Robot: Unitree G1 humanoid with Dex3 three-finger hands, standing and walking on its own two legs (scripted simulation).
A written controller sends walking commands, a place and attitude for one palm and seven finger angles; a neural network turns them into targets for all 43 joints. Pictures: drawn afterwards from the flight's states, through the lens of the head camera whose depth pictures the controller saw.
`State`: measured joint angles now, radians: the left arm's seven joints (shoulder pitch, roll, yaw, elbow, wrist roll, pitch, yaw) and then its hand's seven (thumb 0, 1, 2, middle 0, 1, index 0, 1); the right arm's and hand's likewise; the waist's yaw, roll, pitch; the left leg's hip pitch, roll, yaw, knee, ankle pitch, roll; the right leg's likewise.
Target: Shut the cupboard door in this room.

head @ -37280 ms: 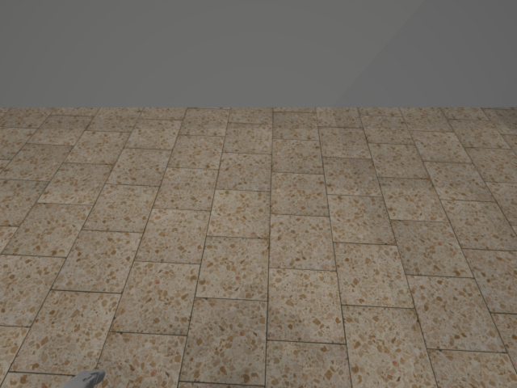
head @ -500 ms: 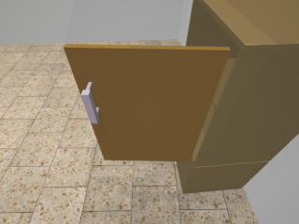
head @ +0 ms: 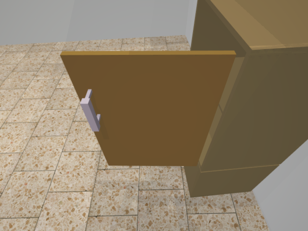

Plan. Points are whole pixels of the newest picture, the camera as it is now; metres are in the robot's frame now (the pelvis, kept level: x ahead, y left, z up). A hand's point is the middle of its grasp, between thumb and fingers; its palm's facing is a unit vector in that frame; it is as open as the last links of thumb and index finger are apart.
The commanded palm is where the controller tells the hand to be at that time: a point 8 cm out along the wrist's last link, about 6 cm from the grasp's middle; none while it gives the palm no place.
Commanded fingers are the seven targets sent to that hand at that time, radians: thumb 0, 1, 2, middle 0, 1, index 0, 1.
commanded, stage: look again from close up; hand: left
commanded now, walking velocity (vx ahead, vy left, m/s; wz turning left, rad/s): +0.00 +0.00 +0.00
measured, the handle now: (92, 110) +0.43 +0.21 +0.07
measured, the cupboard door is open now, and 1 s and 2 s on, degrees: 84 84 84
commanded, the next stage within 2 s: come to a stop and stand still in 0.36 s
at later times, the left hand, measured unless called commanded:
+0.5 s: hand out of the picture +0.05 +0.17 -0.17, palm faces +0.02 -0.98 -0.21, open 7.3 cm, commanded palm none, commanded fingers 0.00 0.90 0.90 -0.20 -0.30 -0.20 -0.30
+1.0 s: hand out of the picture +0.03 +0.18 -0.17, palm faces +0.01 -0.98 -0.22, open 7.4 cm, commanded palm none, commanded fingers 0.00 0.90 0.90 -0.20 -0.30 -0.20 -0.30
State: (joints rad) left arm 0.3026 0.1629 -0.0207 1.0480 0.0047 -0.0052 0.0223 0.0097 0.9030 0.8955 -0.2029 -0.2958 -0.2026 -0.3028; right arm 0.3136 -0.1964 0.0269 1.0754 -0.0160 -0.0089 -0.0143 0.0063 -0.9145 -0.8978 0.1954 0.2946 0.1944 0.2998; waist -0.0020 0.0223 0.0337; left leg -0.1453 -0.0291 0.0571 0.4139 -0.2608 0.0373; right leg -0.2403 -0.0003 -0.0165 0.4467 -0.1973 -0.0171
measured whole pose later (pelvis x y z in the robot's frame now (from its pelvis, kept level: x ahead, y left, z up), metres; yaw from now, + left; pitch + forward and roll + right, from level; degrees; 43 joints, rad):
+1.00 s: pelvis +0.02 +0.01 +0.00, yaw +0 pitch -1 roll +1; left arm 0.27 0.15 -0.02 1.08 0.00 0.00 0.03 0.01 0.91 0.90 -0.20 -0.30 -0.20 -0.30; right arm 0.29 -0.17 0.03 1.08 -0.02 -0.03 -0.03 0.01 -0.92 -0.90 0.20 0.29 0.19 0.30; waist 0.00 0.03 0.04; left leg -0.11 -0.04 0.07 0.43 -0.31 0.04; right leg -0.22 -0.01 0.00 0.49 -0.26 -0.01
